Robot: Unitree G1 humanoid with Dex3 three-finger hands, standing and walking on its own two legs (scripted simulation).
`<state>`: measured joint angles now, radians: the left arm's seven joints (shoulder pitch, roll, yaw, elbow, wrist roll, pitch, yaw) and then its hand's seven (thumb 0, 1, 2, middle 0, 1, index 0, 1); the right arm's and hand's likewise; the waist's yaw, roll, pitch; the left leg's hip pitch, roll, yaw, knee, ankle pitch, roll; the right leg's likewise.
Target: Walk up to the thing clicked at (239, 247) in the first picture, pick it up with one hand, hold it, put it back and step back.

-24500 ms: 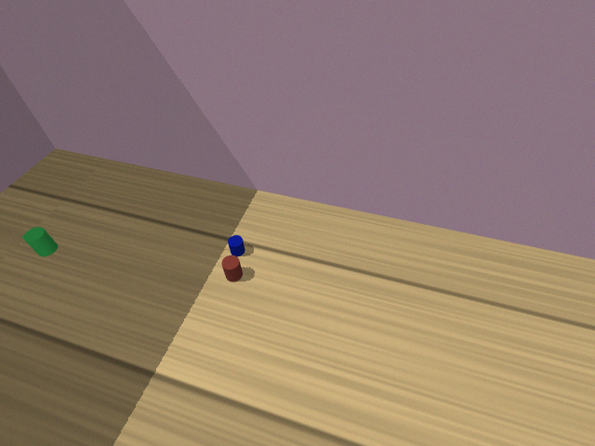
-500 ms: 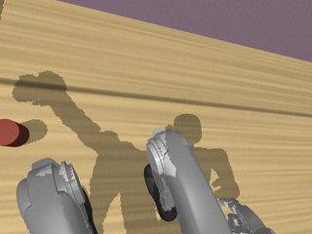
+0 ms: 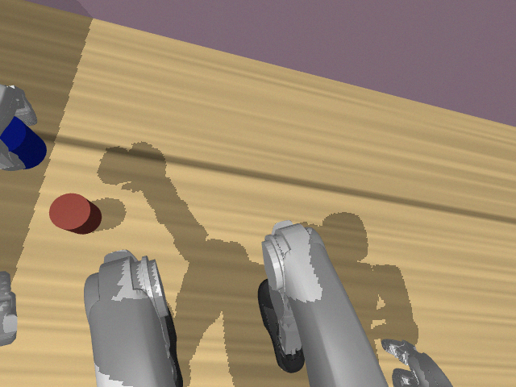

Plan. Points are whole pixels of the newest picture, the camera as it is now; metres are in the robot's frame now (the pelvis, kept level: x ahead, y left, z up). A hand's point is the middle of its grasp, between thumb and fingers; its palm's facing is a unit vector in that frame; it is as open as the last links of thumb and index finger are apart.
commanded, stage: lift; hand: left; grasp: from above
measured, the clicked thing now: (13, 142) +0.50 +0.33 -0.16
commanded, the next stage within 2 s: hold in 1.34 s
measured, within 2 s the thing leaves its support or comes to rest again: neither
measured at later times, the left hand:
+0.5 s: hand out of the picture +0.40 +0.32 +0.07, palm faces -0.39 -0.13 -0.91, open 8.5 cm
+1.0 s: hand out of the picture +0.34 +0.29 +0.23, palm faces -0.42 -0.12 -0.90, open 8.5 cm
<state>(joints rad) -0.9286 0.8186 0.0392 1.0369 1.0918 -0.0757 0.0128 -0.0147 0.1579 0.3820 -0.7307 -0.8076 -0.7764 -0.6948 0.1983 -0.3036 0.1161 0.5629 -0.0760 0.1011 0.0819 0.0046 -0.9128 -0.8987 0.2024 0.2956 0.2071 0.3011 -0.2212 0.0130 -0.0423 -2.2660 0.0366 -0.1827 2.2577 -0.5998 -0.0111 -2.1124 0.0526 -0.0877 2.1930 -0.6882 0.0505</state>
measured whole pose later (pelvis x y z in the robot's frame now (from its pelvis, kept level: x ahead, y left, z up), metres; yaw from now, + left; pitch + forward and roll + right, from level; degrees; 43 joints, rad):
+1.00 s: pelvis +0.03 +0.00 +0.30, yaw +8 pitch +16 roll -3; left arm -0.37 0.45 -0.15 0.81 1.00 -0.01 0.10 -0.01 0.20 0.38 -0.67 -0.85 -0.73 -0.73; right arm 0.23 -0.25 -0.02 0.71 0.04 0.00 -0.06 0.01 -0.91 -0.90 0.20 0.30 0.21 0.30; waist -0.07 0.05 -0.15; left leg -1.04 0.06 -0.03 1.19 -0.44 -0.01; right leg -0.95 0.01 -0.01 1.16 -0.48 0.03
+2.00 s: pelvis +0.09 +0.01 +0.38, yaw +8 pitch +6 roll +0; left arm -0.29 0.39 -0.21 0.70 1.01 0.03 0.01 0.01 0.19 0.34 -0.70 -0.82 -0.78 -0.68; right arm 0.23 -0.25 -0.05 0.69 0.06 0.06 -0.04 0.01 -0.91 -0.89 0.20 0.30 0.21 0.30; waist -0.02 0.05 -0.06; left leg -0.46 0.04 0.04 0.66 -0.31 0.00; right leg -0.40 -0.01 0.04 0.65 -0.34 0.04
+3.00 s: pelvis +0.08 +0.01 +0.40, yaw +7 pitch +1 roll +0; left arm -0.24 0.40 -0.22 0.61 0.99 0.02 -0.06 0.00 0.19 0.34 -0.72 -0.80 -0.79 -0.66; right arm 0.18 -0.25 -0.03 0.66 0.08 0.07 -0.07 0.01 -0.92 -0.90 0.20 0.29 0.20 0.30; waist 0.01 0.05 -0.01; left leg -0.29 0.03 0.04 0.49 -0.21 -0.01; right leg -0.26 -0.01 0.05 0.51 -0.26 0.03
